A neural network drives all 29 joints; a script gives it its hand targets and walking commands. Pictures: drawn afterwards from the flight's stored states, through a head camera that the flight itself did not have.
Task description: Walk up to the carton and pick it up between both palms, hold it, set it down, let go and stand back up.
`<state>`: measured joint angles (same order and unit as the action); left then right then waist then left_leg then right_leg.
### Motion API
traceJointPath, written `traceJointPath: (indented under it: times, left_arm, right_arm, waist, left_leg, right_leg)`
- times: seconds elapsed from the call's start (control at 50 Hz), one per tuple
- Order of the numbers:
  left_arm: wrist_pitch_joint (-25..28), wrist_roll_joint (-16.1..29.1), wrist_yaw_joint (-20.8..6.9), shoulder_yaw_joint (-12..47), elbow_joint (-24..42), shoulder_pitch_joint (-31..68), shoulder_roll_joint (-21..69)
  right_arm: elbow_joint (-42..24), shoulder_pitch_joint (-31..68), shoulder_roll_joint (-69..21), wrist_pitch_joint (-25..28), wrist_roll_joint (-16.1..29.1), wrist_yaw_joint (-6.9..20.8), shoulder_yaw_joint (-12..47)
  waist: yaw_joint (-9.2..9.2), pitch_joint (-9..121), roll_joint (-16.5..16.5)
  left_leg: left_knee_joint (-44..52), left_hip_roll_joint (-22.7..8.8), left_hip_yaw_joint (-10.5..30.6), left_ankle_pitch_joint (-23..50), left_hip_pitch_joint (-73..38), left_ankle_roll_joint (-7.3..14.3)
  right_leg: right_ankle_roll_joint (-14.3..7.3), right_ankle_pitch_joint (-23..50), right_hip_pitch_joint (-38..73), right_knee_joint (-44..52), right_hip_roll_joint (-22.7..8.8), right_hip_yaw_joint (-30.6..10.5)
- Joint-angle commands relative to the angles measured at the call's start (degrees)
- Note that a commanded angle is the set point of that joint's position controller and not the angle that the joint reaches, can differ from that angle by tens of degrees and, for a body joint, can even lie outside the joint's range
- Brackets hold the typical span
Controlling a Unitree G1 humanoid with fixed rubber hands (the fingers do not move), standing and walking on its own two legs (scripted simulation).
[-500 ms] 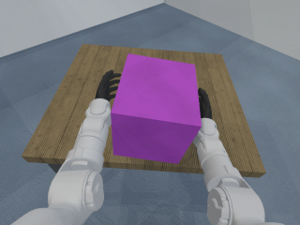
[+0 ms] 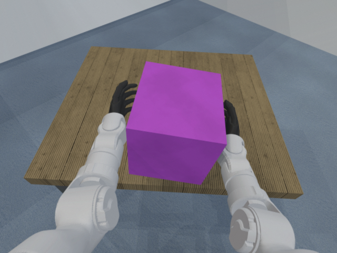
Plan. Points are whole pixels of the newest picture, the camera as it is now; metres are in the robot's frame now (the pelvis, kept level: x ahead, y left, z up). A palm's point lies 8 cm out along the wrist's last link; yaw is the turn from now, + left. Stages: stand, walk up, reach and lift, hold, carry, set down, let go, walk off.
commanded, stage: set down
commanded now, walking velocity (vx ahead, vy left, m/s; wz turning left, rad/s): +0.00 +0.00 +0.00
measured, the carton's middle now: (174, 124) +0.41 +0.00 +0.05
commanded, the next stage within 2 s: none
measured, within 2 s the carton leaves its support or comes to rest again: rests again in 1.50 s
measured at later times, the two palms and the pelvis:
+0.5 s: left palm (122, 113) +0.43 +0.14 +0.07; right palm (228, 134) +0.39 -0.14 +0.04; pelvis +0.02 +0.00 +0.00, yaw +0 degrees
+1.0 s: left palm (126, 119) +0.44 +0.13 +0.04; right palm (227, 138) +0.40 -0.15 +0.01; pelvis +0.02 +0.00 +0.00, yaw +0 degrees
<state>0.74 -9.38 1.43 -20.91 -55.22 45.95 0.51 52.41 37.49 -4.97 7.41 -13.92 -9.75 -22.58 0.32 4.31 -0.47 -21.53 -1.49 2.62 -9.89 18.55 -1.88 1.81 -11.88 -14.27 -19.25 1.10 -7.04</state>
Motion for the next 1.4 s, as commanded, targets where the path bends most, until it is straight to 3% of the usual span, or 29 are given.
traceJointPath:
  times: [0.0,0.06,0.08,0.14,0.2,0.24,0.26,0.34,0.4,0.44,0.46,0.52,0.6,0.62,0.64,0.66,0.78,0.9,0.92,0.96,1.0,1.02,1.06,1.08,1.12,1.16,1.2,1.3,1.38]
  left_arm:
    - [3.6,-5.1,-8.7,16.4,-2.2,38.7,35.8]
    - [3.8,-6.1,-8.8,16.6,-3.1,38.1,34.7]
    - [3.7,-6.7,-9.1,14.8,-3.7,36.5,33.9]
    - [3.7,-7.2,-9.5,13.7,-5.8,36.2,33.6]
    - [4.2,-7.6,-9.1,14.6,-4.6,36.2,34.3]
    - [4.5,-7.8,-8.8,14.2,-4.9,35.3,34.7]
    - [4.6,-8.0,-8.6,13.9,-5.2,35.3,34.0]
    - [5.6,-7.7,-8.3,14.1,-5.4,34.5,34.3]
    - [5.7,-8.9,-8.0,13.9,-5.4,33.8,34.3]
    - [6.1,-9.6,-7.7,12.5,-6.2,34.3,33.6]
    - [5.9,-9.5,-7.8,13.1,-6.0,34.5,33.7]
    - [6.0,-10.4,-8.1,12.0,-6.7,33.0,33.8]
    - [5.9,-11.6,-8.2,9.5,-8.4,33.5,32.1]
    - [6.3,-11.0,-8.5,10.1,-8.1,35.9,32.8]
    - [7.0,-10.8,-7.9,11.4,-6.6,35.5,33.4]
    - [7.9,-10.4,-7.3,11.3,-6.1,35.6,32.8]
    - [10.2,-10.2,-5.7,12.5,-6.6,35.1,33.7]
    - [9.2,-13.1,-6.3,9.5,-9.8,32.8,31.6]
    - [9.8,-12.3,-6.0,10.2,-8.6,32.8,33.1]
    - [10.7,-12.5,-5.6,10.1,-8.3,32.9,32.4]
    - [11.2,-12.2,-5.6,11.0,-7.9,32.6,31.9]
    - [11.7,-11.7,-5.2,11.6,-7.0,33.0,33.5]
    - [11.9,-12.3,-4.8,11.3,-8.5,31.2,34.1]
    - [12.7,-11.8,-4.6,12.7,-7.6,31.6,35.2]
    - [14.1,-11.4,-4.1,13.7,-6.4,32.5,34.7]
    - [14.0,-11.7,-4.1,12.8,-8.6,29.8,35.1]
    - [14.8,-11.4,-4.4,13.7,-8.4,30.4,34.7]
    - [15.2,-12.5,-4.7,12.0,-10.9,28.1,33.1]
    - [14.9,-13.4,-5.2,9.4,-12.8,27.0,31.5]
  right_arm:
    - [-8.9,50.1,-32.3,7.5,-3.3,8.8,10.2]
    - [-7.5,47.5,-31.4,8.1,-5.4,8.5,7.7]
    - [-7.7,47.9,-32.1,7.8,-4.7,8.6,8.8]
    - [-8.0,48.0,-31.5,8.0,-6.3,8.7,6.7]
    - [-6.0,46.4,-31.5,8.9,-7.4,8.7,5.9]
    - [-7.2,47.9,-31.0,9.9,-7.5,9.1,6.2]
    - [-6.3,46.6,-31.3,10.1,-8.1,8.9,6.0]
    - [-7.7,47.7,-31.7,11.8,-8.1,8.9,6.8]
    - [-3.9,45.4,-30.7,12.0,-9.0,9.1,5.3]
    - [-2.9,45.6,-31.0,12.3,-9.5,9.4,4.7]
    - [-2.5,45.1,-30.2,12.3,-9.6,9.4,4.2]
    - [-3.4,45.1,-30.7,13.1,-10.9,9.2,3.7]
    - [-2.7,45.3,-30.8,12.9,-11.4,9.5,2.0]
    - [-2.9,45.1,-30.2,13.4,-12.9,9.2,0.5]
    - [-2.6,44.6,-30.4,14.0,-13.6,9.6,0.6]
    - [-5.4,46.5,-31.0,15.0,-13.1,9.7,1.9]
    - [-0.3,45.0,-30.6,17.2,-14.8,10.0,0.6]
    - [0.7,43.1,-30.7,17.0,-14.8,10.0,-0.3]
    - [0.7,42.3,-30.3,17.4,-14.8,9.8,-0.8]
    - [0.7,43.3,-31.0,18.2,-15.8,9.9,-0.6]
    - [3.0,41.0,-30.5,18.4,-15.6,9.9,-0.9]
    - [2.0,42.5,-30.9,19.0,-15.1,10.3,0.7]
    - [1.5,42.9,-30.6,20.3,-16.0,10.0,-0.1]
    - [2.7,42.2,-31.0,21.2,-16.7,9.8,-0.7]
    - [5.4,40.5,-31.6,21.4,-16.6,10.0,-0.1]
    - [7.8,39.4,-31.7,21.7,-17.0,9.8,-0.2]
    - [8.4,38.9,-31.6,22.0,-16.4,9.5,0.5]
    - [7.1,38.7,-32.6,22.5,-16.2,9.1,1.2]
    - [10.3,36.6,-31.1,21.5,-16.7,9.7,0.2]
  waist:
    - [-5.78,34.9,1.7]
    - [-7.44,34.9,2.0]
    - [-5.57,33.9,0.9]
    - [-6.50,31.7,0.1]
    - [-6.87,33.7,2.0]
    - [-5.89,34.9,2.3]
    - [-6.69,35.4,2.2]
    - [-6.19,37.2,1.2]
    - [-6.41,34.6,2.8]
    - [-5.27,34.2,2.8]
    - [-6.26,32.9,2.8]
    - [-6.25,32.6,1.4]
    - [-4.91,31.8,0.5]
    - [-6.36,31.8,0.4]
    - [-6.71,34.5,1.1]
    - [-5.26,38.7,1.2]
    - [-5.98,40.6,2.8]
    - [-5.25,36.5,1.3]
    - [-6.55,37.5,1.3]
    - [-5.31,40.3,1.4]
    - [-6.66,39.1,2.8]
    - [-5.36,40.7,2.7]
    - [-5.95,42.5,1.8]
    - [-6.73,43.8,3.2]
    - [-6.03,44.8,4.7]
    - [-5.54,41.7,3.1]
    - [-6.87,40.5,2.6]
    - [-6.30,41.3,1.0]
    - [-6.25,36.4,0.8]
  left_leg:
    - [-2.0,1.7,-6.2,23.9,-22.4,-2.6]
    - [-2.5,1.7,-6.2,24.6,-21.8,-2.9]
    - [-2.1,1.8,-6.9,22.8,-20.4,-2.2]
    - [-1.8,2.0,-6.8,21.6,-18.7,-2.1]
    - [-2.4,1.6,-6.7,24.8,-20.3,-3.0]
    - [-3.2,1.1,-6.5,28.5,-20.9,-3.1]
    - [-3.5,1.2,-6.2,29.2,-20.7,-3.4]
    - [-4.9,1.3,-6.4,31.7,-20.1,-3.1]
    - [-4.5,0.8,-6.3,32.8,-20.6,-3.6]
    - [-4.6,0.7,-6.4,32.4,-20.8,-3.4]
    - [-4.5,0.3,-6.1,32.8,-21.2,-3.5]
    - [-4.4,0.8,-6.4,32.4,-19.9,-3.2]
    - [-3.8,1.2,-7.4,28.5,-17.8,-2.2]
    - [-3.3,1.2,-7.5,27.6,-17.0,-2.2]
    - [-3.7,0.9,-7.1,29.9,-18.3,-2.9]
    - [-4.9,0.6,-7.2,32.7,-19.0,-2.8]
    - [-6.6,-0.4,-6.2,38.6,-21.4,-3.5]
    - [-5.6,0.4,-7.2,34.6,-17.9,-2.9]
    - [-6.1,0.0,-6.6,36.3,-18.9,-3.0]
    - [-6.6,0.1,-7.0,37.8,-18.7,-3.0]
    - [-7.4,0.1,-6.6,39.1,-18.7,-3.4]
    - [-7.7,-0.4,-6.6,41.6,-20.3,-3.3]
    - [-8.4,-0.8,-5.8,44.1,-20.5,-3.4]
    - [-9.2,-1.3,-5.4,47.4,-23.0,-3.9]
    - [-10.2,-1.6,-5.5,50.1,-22.7,-3.9]
    - [-10.3,-1.9,-5.8,51.1,-22.2,-3.8]
    - [-10.0,-1.2,-6.0,49.2,-19.9,-4.3]
    - [-9.0,0.1,-6.5,41.4,-14.6,-3.1]
    - [-8.0,-0.5,-6.6,40.8,-14.7,-2.2]
  right_leg:
    - [0.9,24.6,6.8,2.5,1.8,13.1]
    - [1.1,25.4,6.3,2.4,1.5,13.5]
    - [1.3,25.8,7.9,2.5,1.5,12.7]
    - [1.6,25.2,7.1,2.3,1.4,13.1]
    - [1.0,26.0,6.2,1.8,1.7,13.7]
    - [1.2,27.5,5.8,1.7,1.6,13.7]
    - [1.0,27.5,5.4,1.8,1.9,14.2]
    - [1.4,32.0,5.6,1.0,1.8,14.0]
    - [0.9,29.1,2.8,1.8,1.9,14.5]
    - [0.7,27.9,1.9,1.8,1.6,14.1]
    - [0.6,27.1,1.3,2.0,1.9,14.8]
    - [1.0,29.5,3.7,1.6,1.6,14.5]
    - [1.2,29.1,2.2,1.6,1.3,14.0]
    - [1.1,27.5,2.4,1.9,1.3,14.6]
    - [1.1,29.0,1.3,1.4,1.5,15.0]
    - [1.1,31.2,1.4,0.9,1.7,14.6]
    - [0.7,30.3,-4.3,1.1,1.7,15.1]
    - [0.9,30.9,-1.5,1.3,1.5,15.0]
    - [0.6,31.1,-1.6,1.3,1.7,15.3]
    - [0.7,33.4,-3.1,0.7,1.4,14.9]
    - [0.6,32.8,-3.4,0.4,1.5,15.2]
    - [0.7,33.0,-5.2,0.2,1.7,15.2]
    - [0.6,34.2,-5.2,0.2,1.7,15.6]
    - [0.4,34.1,-8.4,0.3,1.7,16.1]
    - [-0.1,33.7,-9.3,0.5,1.5,15.6]
    - [-0.5,33.2,-10.1,1.1,1.8,15.7]
    - [-0.4,36.4,-6.4,0.4,2.0,15.5]
    - [0.7,41.6,-2.2,-2.1,1.0,14.2]
    - [0.9,38.2,-3.6,-1.9,0.5,14.5]
